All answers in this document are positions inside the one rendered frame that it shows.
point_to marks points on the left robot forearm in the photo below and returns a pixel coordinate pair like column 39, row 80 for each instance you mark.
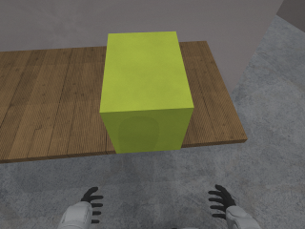
column 77, row 216

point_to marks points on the table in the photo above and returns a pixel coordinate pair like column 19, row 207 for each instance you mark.
column 50, row 103

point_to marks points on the left robot hand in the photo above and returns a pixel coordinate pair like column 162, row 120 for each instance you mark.
column 88, row 198

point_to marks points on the right robot forearm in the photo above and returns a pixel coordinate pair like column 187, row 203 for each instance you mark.
column 237, row 218

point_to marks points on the right robot hand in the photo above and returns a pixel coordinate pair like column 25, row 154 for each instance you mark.
column 226, row 200

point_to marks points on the carton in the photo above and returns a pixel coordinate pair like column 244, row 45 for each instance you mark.
column 146, row 103

